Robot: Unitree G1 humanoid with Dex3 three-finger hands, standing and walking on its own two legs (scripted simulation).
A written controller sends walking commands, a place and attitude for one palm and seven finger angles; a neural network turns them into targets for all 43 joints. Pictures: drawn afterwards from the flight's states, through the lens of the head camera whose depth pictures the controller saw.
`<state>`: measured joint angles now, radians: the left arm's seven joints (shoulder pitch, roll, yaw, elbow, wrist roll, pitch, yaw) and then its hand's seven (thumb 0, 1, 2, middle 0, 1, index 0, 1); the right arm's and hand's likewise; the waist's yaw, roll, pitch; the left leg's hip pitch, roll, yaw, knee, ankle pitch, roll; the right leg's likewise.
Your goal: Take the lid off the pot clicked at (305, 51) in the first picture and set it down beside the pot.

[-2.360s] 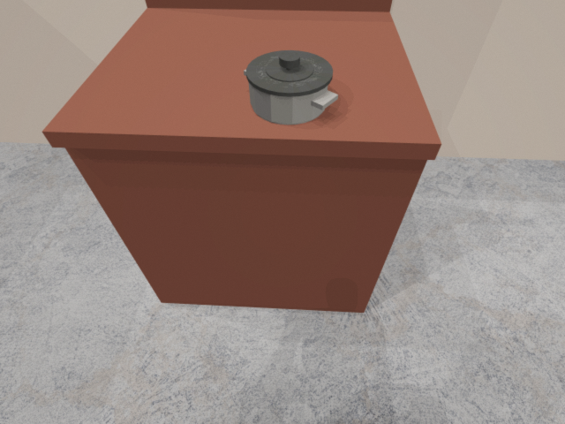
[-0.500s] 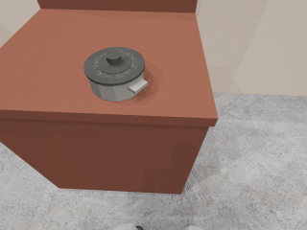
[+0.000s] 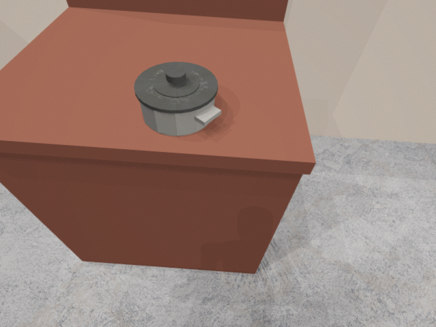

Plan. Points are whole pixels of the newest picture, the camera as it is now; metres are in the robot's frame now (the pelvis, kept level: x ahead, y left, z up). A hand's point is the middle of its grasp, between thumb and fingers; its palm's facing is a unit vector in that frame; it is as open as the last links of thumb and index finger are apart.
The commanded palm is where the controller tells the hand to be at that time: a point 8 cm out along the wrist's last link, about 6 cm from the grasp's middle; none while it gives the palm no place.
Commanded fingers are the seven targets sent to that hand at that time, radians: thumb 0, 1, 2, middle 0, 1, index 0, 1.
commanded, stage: come to a stop and stand still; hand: left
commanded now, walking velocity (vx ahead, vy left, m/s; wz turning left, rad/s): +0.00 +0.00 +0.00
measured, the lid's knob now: (175, 75) +0.55 +0.15 +0.16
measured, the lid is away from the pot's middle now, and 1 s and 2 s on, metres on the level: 0.00 0.00 0.00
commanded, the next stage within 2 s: look again from close up in 0.48 s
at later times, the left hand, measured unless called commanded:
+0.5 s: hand out of the picture +0.02 +0.20 -0.16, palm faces +0.03 -0.98 -0.20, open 7.3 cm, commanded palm none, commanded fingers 0.00 0.90 0.90 -0.20 -0.30 -0.20 -0.30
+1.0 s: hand out of the picture +0.01 +0.20 -0.16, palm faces +0.02 -0.98 -0.22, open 7.4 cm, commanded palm none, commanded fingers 0.00 0.90 0.90 -0.20 -0.30 -0.20 -0.30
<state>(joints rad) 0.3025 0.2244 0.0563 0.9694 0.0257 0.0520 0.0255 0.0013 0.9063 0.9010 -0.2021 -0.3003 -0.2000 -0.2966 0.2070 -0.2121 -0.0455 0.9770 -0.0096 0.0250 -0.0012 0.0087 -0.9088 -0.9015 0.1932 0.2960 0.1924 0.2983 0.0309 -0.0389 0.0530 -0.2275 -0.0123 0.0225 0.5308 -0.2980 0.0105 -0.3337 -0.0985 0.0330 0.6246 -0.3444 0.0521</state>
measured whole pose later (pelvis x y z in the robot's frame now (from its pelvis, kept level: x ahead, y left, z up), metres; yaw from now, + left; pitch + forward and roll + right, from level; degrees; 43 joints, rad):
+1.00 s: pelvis +0.01 +0.03 +0.01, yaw -1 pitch -1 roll +0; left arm 0.29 0.14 -0.01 1.07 0.01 0.00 0.03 0.00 0.91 0.90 -0.20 -0.30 -0.20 -0.30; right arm 0.27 -0.18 0.00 1.06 -0.01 -0.02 -0.03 0.02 -0.93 -0.90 0.20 0.30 0.19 0.30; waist 0.01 0.03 0.02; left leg -0.19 -0.04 0.05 0.49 -0.30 0.05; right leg -0.23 -0.03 -0.01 0.53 -0.29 0.01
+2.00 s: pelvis +0.02 +0.00 +0.01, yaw +0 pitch +0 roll +0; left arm 0.27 0.16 0.00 1.07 0.01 0.00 0.02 0.00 0.92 0.90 -0.20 -0.30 -0.20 -0.30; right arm 0.25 -0.15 0.00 1.13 -0.01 -0.02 -0.03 0.01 -0.92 -0.90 0.20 0.30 0.19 0.30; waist 0.01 -0.01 0.04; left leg -0.17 -0.01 0.02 0.47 -0.29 0.01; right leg -0.20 0.01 -0.04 0.49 -0.29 -0.03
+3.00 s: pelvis +0.08 -0.02 -0.01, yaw +3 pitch -1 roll +1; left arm 0.27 0.26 0.06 0.88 0.04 0.05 0.03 0.00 0.91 0.90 -0.20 -0.30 -0.20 -0.30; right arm 0.10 -0.20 -0.06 0.87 0.00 0.02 0.00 0.00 -0.91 -0.90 0.19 0.30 0.19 0.30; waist 0.06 -0.06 0.07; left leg -0.27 -0.02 0.01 0.60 -0.33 -0.01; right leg -0.42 -0.07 -0.05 0.64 -0.20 -0.01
